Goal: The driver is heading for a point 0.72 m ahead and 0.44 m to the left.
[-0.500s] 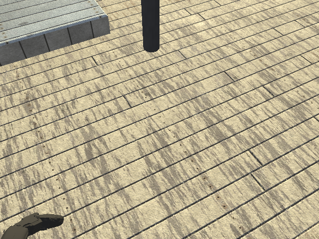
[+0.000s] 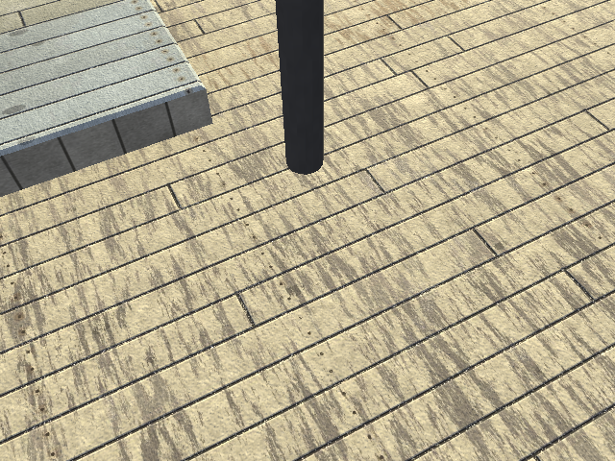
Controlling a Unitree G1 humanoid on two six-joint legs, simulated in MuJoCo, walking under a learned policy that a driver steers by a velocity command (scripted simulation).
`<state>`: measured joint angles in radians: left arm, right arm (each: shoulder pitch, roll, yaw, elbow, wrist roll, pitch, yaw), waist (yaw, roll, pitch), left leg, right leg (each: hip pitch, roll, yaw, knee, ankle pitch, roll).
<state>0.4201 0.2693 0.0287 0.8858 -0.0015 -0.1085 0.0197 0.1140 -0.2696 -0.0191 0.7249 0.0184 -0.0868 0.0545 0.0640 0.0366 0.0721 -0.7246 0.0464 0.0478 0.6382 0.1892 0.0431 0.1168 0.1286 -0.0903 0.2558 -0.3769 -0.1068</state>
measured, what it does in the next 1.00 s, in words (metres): walks ahead, turning left: left foot, then right foot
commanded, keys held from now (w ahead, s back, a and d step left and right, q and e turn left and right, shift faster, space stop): q+shift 1.00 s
